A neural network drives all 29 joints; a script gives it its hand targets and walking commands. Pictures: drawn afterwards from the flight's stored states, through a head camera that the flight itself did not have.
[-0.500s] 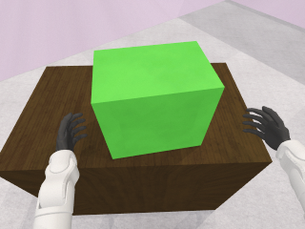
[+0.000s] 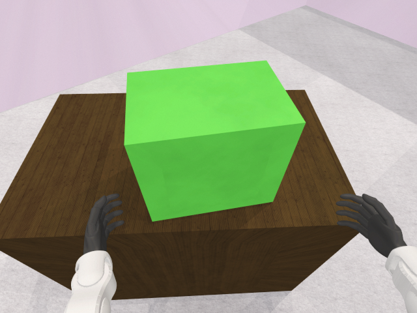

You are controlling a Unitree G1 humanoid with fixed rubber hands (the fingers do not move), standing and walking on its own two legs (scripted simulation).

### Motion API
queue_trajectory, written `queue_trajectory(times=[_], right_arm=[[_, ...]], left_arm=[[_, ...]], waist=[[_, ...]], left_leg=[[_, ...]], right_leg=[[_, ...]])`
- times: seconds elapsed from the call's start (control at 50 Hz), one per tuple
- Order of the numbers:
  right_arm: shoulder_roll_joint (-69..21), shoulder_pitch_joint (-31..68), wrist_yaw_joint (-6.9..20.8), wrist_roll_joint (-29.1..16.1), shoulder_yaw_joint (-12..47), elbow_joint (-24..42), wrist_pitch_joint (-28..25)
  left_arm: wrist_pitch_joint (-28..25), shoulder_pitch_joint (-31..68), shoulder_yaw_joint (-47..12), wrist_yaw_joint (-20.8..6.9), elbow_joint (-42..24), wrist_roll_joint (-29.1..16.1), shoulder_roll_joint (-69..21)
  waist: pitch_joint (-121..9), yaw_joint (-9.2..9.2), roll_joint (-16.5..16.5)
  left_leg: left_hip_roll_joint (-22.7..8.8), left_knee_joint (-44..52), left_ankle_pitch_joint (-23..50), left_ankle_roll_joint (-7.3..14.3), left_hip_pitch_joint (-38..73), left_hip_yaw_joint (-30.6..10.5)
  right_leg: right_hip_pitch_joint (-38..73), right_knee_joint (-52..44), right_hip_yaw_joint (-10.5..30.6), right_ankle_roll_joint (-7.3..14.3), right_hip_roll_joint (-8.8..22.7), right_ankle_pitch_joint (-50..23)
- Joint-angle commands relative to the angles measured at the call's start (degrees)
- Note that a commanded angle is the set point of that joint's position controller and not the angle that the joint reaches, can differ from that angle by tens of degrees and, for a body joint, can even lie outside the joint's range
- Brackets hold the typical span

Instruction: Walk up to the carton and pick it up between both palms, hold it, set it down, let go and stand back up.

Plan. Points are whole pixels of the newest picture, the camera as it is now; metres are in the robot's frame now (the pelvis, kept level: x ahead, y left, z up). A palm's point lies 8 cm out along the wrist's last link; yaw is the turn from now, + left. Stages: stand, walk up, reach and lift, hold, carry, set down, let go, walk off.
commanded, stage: set down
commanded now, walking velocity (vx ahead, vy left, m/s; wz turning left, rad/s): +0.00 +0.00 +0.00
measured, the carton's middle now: (207, 143) +0.45 +0.03 +0.05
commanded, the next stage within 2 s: let go in 1.14 s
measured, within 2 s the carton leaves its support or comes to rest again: neither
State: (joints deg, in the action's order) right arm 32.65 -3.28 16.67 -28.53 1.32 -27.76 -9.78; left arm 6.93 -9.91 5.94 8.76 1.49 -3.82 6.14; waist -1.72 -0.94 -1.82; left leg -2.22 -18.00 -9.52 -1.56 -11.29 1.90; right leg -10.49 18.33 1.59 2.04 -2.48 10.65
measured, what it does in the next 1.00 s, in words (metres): stands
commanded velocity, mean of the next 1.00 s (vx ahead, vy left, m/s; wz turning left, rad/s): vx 0.00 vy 0.00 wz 0.00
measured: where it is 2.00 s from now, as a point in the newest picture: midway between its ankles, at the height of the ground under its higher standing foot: outside the picture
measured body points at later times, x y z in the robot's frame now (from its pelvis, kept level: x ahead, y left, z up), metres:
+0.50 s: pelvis +0.00 +0.01 +0.00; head +0.01 +0.02 +0.45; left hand +0.21 +0.23 -0.02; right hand +0.22 -0.27 -0.01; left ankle -0.01 +0.14 -0.75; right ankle -0.02 -0.10 -0.75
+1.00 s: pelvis +0.01 +0.02 +0.00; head +0.02 +0.03 +0.45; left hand +0.18 +0.24 -0.06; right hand +0.19 -0.23 -0.06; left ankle -0.01 +0.14 -0.75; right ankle -0.02 -0.10 -0.75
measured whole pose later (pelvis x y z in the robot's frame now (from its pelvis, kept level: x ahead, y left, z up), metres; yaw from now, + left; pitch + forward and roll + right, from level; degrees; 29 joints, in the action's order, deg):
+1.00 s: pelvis +0.01 +0.02 +0.00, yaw +0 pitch -1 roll +0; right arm 18.2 -12.2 9.0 -11.2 0.2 -35.4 -12.2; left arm 2.7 -15.7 1.5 4.5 19.0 -1.6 8.8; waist 2.3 -1.9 -1.8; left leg -1.0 -18.7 -11.2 -0.2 -6.3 1.6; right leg -4.6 17.0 1.7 0.6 -1.4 11.2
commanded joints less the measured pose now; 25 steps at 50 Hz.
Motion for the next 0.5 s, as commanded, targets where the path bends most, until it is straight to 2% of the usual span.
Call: queue_trajectory(times=[0.0, 0.22, 0.32, 0.48], right_arm=[[12.74, 6.14, 0.06, -0.20, -5.48, 6.62, -3.34], [10.16, 1.54, 0.04, 1.17, -4.45, 4.08, -5.28], [8.29, 1.57, -1.01, 3.24, -4.61, 4.18, -5.09], [5.09, -1.30, -2.99, 6.62, -4.54, 2.73, -4.43]], left_arm=[[-3.74, 4.94, 0.61, 0.19, -8.37, 0.63, 3.55], [-6.50, 1.46, -0.49, 0.46, -4.30, 1.40, 2.80], [-6.61, 1.82, -0.88, -0.16, -2.12, 1.24, 3.54], [-6.01, -0.39, -1.20, -1.56, 1.01, 1.61, 4.15]], waist=[[-9.74, -0.02, -2.87], [-6.92, -0.66, -2.78], [-6.22, -0.61, -3.45], [-5.34, -0.45, -2.58]], left_leg=[[3.09, -0.85, 9.31, 0.82, 7.32, -0.34], [2.98, -1.02, 6.09, 1.12, 6.64, -0.26], [3.17, -1.01, 4.78, 1.39, 6.20, 0.05], [3.13, -0.83, 7.39, 1.01, 8.84, -0.03]], right_leg=[[0.09, -1.59, 1.23, 1.29, 0.37, -14.94], [-1.19, -1.33, 1.41, 1.35, 0.87, -11.13], [-1.09, -1.52, 1.53, 0.79, 1.23, -10.69], [0.12, -2.24, 0.78, 0.46, 1.22, -12.95]])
